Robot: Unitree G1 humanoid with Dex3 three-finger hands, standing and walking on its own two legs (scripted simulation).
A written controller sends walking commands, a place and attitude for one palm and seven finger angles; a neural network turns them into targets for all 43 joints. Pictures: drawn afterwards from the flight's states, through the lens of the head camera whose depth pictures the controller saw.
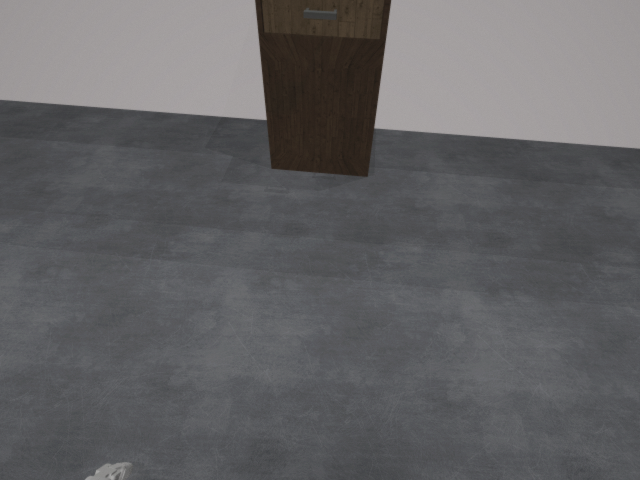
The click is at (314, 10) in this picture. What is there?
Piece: drawer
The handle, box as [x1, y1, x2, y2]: [303, 8, 336, 19]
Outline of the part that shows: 303,12 304,17 327,19 336,18 336,9 334,9 333,12 309,10 308,8 306,8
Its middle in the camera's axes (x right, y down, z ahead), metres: +0.00 -0.83 +1.42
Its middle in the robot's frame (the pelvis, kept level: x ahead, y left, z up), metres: +1.62 +0.08 -0.01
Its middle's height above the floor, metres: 0.76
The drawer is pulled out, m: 0.00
